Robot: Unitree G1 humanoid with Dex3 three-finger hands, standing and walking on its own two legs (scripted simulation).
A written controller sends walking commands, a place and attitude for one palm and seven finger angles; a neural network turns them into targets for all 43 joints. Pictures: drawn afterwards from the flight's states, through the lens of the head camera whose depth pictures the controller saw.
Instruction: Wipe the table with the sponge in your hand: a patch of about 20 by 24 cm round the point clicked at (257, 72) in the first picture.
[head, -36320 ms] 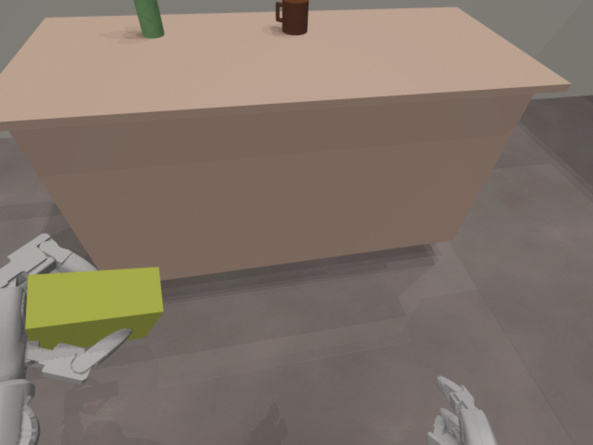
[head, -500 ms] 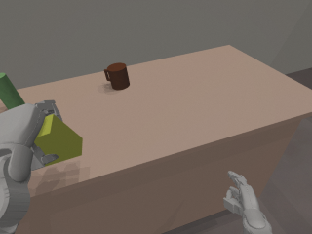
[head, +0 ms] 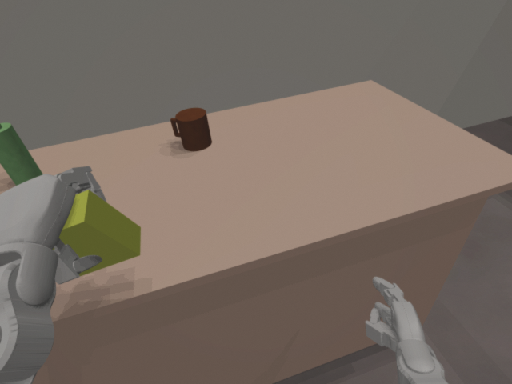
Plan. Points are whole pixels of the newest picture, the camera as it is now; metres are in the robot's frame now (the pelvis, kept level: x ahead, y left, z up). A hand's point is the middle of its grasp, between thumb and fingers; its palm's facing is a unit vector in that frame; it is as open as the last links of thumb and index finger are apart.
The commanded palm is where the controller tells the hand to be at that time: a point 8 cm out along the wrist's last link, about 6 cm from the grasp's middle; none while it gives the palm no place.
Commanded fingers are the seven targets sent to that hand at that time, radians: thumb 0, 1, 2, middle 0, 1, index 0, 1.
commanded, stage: step back with the hand held close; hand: left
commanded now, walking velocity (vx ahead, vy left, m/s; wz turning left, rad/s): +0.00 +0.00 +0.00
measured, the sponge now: (90, 242) +0.21 +0.28 +0.18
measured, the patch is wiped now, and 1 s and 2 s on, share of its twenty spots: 0.90 0.90 0.90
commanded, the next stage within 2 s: stop stepping back and stand still in 1.42 s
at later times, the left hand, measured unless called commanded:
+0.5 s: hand (84, 195) +0.21 +0.25 +0.26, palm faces +0.50 -0.75 -0.44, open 9.3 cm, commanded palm +0.14 +0.29 +0.26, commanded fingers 0.00 0.10 1.30 -1.20 -1.60 -1.20 -1.60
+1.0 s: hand (40, 252) +0.13 +0.25 +0.25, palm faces +0.52 -0.80 -0.31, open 9.3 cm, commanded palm +0.06 +0.30 +0.26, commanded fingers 0.00 0.10 1.30 -1.20 -1.60 -1.20 -1.60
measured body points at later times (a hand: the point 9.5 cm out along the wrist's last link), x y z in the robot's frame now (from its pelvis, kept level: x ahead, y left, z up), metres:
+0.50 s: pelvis -0.01 +0.01 -0.01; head +0.01 +0.02 +0.44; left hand +0.18 +0.29 +0.28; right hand +0.11 -0.24 -0.11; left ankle -0.01 +0.11 -0.74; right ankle +0.05 -0.09 -0.74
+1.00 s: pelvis -0.08 +0.01 -0.03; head -0.07 +0.02 +0.42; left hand +0.10 +0.29 +0.26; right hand +0.11 -0.21 -0.10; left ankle -0.07 +0.13 -0.73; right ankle +0.05 -0.09 -0.74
